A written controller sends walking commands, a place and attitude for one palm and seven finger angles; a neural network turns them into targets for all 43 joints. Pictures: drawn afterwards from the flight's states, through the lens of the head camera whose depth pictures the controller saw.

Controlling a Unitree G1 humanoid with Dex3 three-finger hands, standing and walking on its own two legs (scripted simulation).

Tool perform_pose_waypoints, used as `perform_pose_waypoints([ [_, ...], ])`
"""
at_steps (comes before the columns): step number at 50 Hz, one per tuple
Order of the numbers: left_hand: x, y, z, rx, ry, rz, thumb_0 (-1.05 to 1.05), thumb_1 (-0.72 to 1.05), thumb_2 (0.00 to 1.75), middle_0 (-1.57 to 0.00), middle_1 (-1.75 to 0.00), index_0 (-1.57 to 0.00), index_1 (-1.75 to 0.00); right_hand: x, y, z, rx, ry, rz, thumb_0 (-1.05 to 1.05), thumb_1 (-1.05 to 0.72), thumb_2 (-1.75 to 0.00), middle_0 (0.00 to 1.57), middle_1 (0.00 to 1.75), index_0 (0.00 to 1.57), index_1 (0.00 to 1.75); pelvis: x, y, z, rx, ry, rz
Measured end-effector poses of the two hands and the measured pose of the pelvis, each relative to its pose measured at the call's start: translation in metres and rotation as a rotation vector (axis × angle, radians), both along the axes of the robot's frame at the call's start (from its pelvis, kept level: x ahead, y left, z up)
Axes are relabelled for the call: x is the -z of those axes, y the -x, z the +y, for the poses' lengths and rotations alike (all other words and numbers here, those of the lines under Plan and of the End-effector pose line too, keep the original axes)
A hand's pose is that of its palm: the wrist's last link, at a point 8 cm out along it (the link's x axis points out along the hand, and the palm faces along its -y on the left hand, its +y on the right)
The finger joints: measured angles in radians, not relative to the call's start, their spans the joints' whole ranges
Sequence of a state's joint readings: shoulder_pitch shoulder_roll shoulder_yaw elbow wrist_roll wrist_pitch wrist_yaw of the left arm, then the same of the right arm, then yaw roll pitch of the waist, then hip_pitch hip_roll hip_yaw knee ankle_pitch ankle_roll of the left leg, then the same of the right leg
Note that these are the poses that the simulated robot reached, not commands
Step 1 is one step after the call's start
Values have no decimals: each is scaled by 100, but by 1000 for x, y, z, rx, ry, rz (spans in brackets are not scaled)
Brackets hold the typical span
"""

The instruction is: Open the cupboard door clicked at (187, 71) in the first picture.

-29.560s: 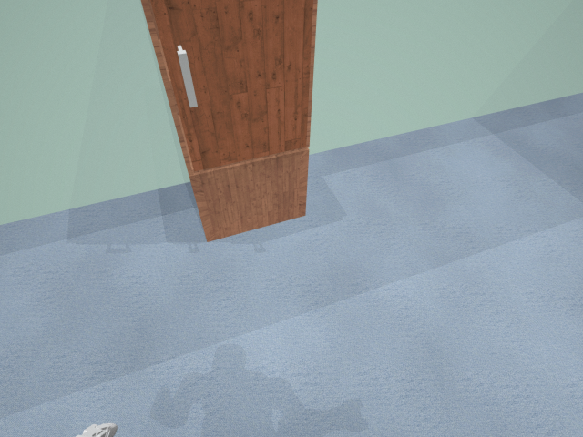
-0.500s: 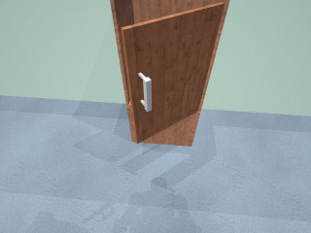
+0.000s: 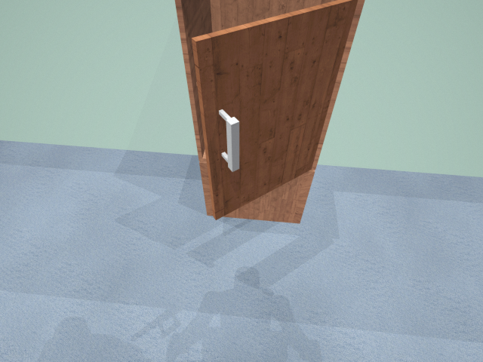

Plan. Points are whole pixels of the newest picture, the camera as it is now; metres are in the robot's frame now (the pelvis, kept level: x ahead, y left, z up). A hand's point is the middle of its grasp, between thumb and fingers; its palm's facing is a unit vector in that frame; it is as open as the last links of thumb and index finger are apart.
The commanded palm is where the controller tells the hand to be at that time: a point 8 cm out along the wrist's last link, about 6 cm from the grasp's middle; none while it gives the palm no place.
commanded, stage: look to check the result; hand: left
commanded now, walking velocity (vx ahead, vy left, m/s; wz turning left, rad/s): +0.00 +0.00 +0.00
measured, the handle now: (228, 141) +0.60 +0.07 +0.00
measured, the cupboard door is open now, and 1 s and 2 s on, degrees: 39 39 39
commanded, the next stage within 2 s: walk to a spot facing it in 0.16 s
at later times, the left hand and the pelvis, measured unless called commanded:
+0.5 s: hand out of the picture +0.06 +0.21 -0.17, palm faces -0.05 -0.96 -0.28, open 7.4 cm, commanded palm none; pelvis +0.01 +0.00 +0.00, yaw -5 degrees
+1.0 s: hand out of the picture +0.08 +0.15 -0.17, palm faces -0.27 -0.93 -0.25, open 7.4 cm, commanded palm none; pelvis +0.00 -0.03 +0.00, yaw -21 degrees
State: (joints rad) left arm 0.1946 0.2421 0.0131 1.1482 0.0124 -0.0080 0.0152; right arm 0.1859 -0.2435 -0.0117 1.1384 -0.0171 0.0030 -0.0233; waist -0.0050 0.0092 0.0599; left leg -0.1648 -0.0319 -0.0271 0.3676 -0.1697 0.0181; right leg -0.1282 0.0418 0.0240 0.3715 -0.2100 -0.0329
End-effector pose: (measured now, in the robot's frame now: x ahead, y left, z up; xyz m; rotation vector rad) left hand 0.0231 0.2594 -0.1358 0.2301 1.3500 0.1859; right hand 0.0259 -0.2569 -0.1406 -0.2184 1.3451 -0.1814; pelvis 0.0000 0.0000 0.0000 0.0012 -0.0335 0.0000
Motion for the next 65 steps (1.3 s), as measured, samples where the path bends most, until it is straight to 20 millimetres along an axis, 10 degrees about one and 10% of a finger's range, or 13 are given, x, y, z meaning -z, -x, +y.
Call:
perform_pose_waypoints([
  [19, -7, -39, 10, 35, -27, -68, 0, 91, 90, -20, -30, -20, -30, -7, -36, -11, -18, 25, -73, 1, -91, -90, 20, 30, 20, 30, -1, -7, 0, 18, -2, 7],
  [36, 11, -42, -45, 144, -5, -8, 0, 91, 90, -20, -30, -20, -30, 33, 26, -25, 199, -41, -35, 1, -91, -90, 20, 30, 20, 30, 23, 4, -31, 197, -32, 11],
  [45, -2, -48, -68, 218, 11, 36, 0, 91, 90, -20, -30, -20, -30, 5, 18, -45, 296, -16, -108, 1, -91, -90, 20, 30, 20, 30, 4, 4, -40, 306, -54, 39],
  [56, 10, -108, -51, 347, 20, -5, 0, 91, 90, -20, -30, -20, -30, -13, -2, -38, 376, 61, -269, 1, -91, -90, 20, 30, 20, 30, 11, -9, -19, 440, -24, 73],
  [65, 2, -186, -76, 506, 40, -130, 0, 91, 90, -19, -30, -20, -30, -7, 65, -20, 447, 63, -146, 1, -91, -90, 20, 30, 20, 30, 11, -7, -22, 539, 2, 47],
])
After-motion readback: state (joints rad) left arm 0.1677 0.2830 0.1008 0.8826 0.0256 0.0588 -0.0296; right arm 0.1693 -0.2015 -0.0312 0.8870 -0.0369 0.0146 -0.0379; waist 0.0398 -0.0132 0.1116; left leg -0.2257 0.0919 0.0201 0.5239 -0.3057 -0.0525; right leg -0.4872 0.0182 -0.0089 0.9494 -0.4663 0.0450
